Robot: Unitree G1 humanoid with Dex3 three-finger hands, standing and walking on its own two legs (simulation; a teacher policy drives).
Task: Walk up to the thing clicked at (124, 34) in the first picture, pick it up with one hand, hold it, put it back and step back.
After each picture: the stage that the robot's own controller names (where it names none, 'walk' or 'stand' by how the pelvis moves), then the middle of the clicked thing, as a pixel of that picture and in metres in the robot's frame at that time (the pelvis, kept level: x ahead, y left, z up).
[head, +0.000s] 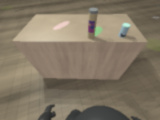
stand; (124, 30) +0.80 -0.26 +0.08
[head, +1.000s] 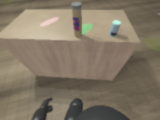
walk; (114, 28) +0.72 -0.13 +0.10
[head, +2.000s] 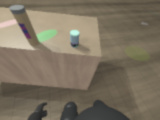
walk; (74, 39) +0.54 +0.18 +0.11
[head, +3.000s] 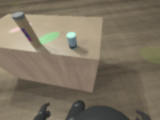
stand; (72, 41) +0.52 +0.20 +0.12
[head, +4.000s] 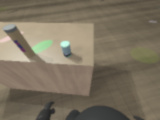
walk; (66, 49) +0.48 +0.22 +0.08
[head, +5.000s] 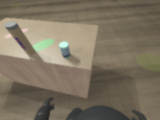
stand; (65, 50) +0.46 +0.25 +0.08
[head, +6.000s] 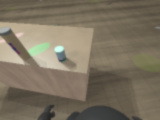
stand; (60, 54) +0.44 +0.27 +0.07
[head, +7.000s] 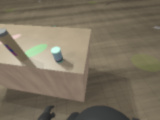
stand; (57, 55) +0.43 +0.29 +0.07
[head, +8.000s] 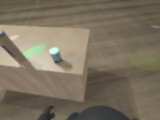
stand; (56, 56) +0.42 +0.30 +0.07
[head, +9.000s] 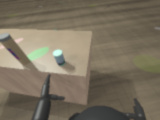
rise first; (59, 58) +0.41 +0.29 +0.08
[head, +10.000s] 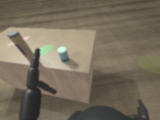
go down; (63, 55) +0.44 +0.28 +0.08
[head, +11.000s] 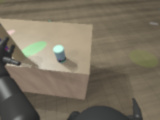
go down; (60, 54) +0.42 +0.25 +0.08
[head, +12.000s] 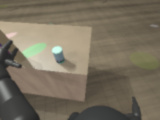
approach; (58, 55) +0.42 +0.26 +0.08
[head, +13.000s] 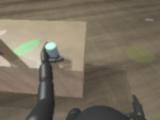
close; (53, 52) +0.43 +0.28 +0.10
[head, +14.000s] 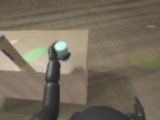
lift; (63, 52) +0.38 +0.20 +0.19
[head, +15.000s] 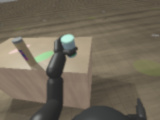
lift; (69, 46) +0.34 +0.16 +0.28
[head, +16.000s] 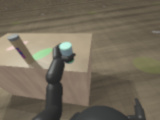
hold; (67, 53) +0.34 +0.18 +0.22
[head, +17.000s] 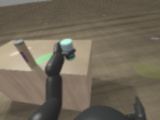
hold; (68, 50) +0.35 +0.17 +0.26
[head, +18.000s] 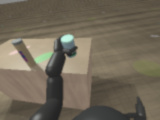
crouch; (69, 46) +0.34 +0.16 +0.28
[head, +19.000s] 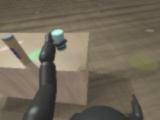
crouch; (59, 40) +0.42 +0.23 +0.25
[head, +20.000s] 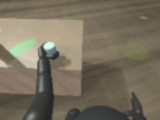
lower; (52, 51) +0.43 +0.27 +0.09
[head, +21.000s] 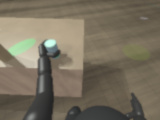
lower; (53, 49) +0.43 +0.27 +0.12
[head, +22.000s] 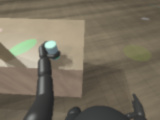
lower; (53, 50) +0.43 +0.27 +0.11
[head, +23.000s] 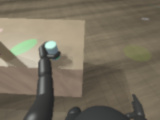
lower; (53, 51) +0.43 +0.27 +0.11
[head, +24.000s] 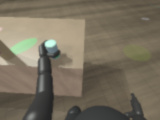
loosen; (53, 49) +0.43 +0.27 +0.11
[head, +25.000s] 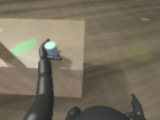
withdraw; (52, 51) +0.42 +0.27 +0.11
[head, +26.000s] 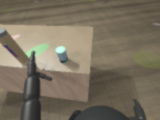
sink last; (62, 55) +0.41 +0.25 +0.09
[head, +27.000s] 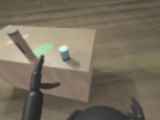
stand; (64, 54) +0.44 +0.27 +0.08
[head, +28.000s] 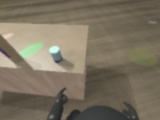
stand; (56, 55) +0.41 +0.28 +0.08
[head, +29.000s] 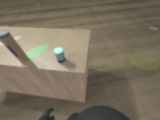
stand; (60, 55) +0.44 +0.27 +0.07
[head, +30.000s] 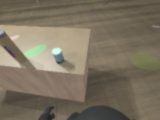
stand; (58, 56) +0.42 +0.28 +0.07
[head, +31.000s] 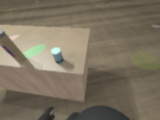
stand; (57, 56) +0.42 +0.28 +0.07
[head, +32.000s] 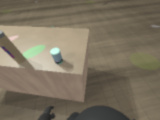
stand; (57, 56) +0.42 +0.29 +0.07
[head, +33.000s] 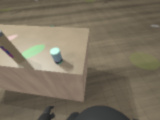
stand; (56, 56) +0.42 +0.29 +0.07
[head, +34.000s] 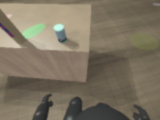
walk; (60, 34) +0.54 +0.26 +0.10
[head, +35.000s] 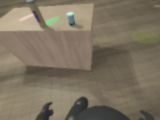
walk; (71, 19) +0.85 +0.28 +0.09
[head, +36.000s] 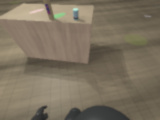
stand; (75, 14) +1.10 +0.25 +0.09
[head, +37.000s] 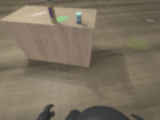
stand; (78, 18) +1.05 +0.22 +0.07
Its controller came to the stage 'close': yes
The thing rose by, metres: 0.21
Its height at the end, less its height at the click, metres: +0.00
